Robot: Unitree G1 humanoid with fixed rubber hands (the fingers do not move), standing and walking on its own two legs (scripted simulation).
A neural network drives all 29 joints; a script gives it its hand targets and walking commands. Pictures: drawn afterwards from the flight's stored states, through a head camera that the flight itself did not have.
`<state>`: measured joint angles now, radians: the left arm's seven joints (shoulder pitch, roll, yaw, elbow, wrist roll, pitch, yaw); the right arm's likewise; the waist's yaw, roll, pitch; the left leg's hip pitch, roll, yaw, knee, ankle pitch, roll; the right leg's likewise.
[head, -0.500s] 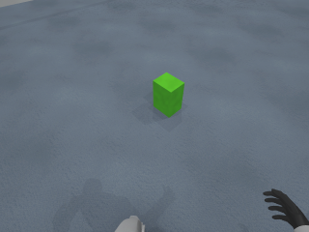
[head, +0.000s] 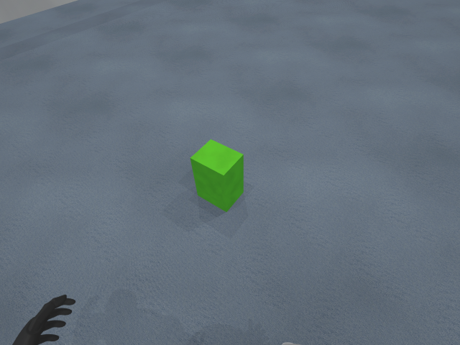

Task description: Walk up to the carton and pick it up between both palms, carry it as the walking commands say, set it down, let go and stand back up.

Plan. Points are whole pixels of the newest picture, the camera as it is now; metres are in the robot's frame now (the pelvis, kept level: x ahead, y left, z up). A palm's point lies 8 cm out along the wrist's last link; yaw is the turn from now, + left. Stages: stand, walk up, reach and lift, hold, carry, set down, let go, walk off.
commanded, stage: walk up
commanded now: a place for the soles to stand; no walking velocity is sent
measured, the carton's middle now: (218, 176) +0.99 +0.07 -0.60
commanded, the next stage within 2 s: none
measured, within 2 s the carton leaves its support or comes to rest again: neither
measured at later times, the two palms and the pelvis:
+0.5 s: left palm (42, 248) +0.33 +0.40 -0.05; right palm (373, 251) +0.29 -0.25 -0.02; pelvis +0.21 +0.09 +0.01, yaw -3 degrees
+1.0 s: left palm (33, 194) +0.49 +0.50 -0.06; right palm (302, 163) +0.52 -0.17 -0.03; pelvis +0.39 +0.16 +0.00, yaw -4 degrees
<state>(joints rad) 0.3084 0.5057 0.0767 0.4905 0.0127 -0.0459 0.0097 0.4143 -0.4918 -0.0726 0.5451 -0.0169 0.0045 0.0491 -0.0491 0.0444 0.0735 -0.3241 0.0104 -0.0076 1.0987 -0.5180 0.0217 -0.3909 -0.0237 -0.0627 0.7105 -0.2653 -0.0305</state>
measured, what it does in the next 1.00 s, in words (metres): walks ahead: left foot, then right foot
